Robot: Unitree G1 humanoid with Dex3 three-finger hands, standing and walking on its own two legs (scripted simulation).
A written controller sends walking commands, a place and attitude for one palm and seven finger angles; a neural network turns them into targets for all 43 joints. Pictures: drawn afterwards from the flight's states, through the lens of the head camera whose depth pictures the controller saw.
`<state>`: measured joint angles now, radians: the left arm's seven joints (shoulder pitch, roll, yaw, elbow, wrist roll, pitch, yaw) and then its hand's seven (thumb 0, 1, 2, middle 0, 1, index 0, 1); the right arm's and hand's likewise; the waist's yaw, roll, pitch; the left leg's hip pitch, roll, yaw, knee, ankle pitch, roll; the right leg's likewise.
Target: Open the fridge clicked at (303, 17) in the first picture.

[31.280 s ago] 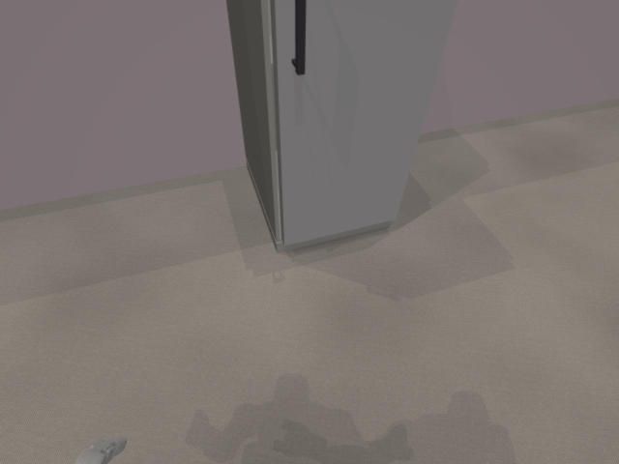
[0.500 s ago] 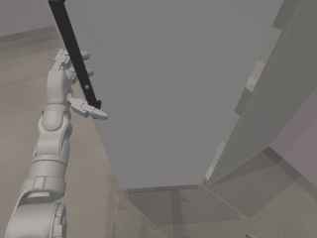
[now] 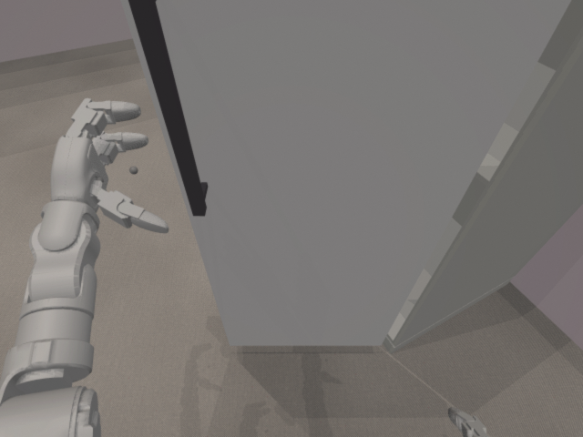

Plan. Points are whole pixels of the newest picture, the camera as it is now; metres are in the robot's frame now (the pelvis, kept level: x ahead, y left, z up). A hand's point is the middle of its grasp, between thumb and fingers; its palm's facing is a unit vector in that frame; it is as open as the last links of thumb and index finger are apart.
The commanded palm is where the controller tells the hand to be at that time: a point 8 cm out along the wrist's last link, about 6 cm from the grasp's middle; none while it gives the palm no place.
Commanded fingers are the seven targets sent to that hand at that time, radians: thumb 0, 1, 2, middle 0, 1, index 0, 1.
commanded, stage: slip the hand off the handle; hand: left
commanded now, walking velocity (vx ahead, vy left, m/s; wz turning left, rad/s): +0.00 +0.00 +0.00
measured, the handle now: (181, 121) +0.46 +0.18 +0.20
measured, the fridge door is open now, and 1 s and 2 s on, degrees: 62 62 62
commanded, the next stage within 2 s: draw the hand back to the body in 0.88 s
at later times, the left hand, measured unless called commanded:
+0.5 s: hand (116, 221) +0.30 +0.21 +0.18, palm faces +0.17 -0.98 -0.14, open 14.7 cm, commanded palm +0.27 +0.25 +0.18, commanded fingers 0.00 -0.55 0.20 -0.25 -1.15 -0.25 -1.15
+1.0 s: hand (116, 248) +0.27 +0.20 +0.17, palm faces +0.17 -0.98 -0.14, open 14.7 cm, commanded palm +0.24 +0.25 +0.18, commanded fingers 0.00 -0.55 0.20 -0.25 -1.15 -0.25 -1.15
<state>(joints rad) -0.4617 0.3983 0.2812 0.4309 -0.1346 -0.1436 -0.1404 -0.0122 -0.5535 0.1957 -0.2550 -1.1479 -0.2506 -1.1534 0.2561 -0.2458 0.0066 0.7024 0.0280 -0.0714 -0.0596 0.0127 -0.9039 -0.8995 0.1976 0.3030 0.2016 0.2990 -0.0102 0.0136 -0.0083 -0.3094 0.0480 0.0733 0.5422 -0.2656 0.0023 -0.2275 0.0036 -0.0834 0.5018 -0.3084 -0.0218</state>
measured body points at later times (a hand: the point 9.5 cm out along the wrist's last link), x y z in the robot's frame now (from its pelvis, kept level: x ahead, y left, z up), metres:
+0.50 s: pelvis -0.02 +0.00 +0.00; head -0.04 -0.01 +0.45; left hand +0.29 +0.26 +0.19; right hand +0.14 -0.24 -0.09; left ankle +0.01 +0.12 -0.73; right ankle -0.03 -0.10 -0.73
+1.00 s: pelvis -0.02 -0.02 +0.00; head -0.04 -0.03 +0.45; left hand +0.26 +0.26 +0.18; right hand +0.16 -0.24 -0.09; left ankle +0.01 +0.12 -0.73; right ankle -0.03 -0.10 -0.73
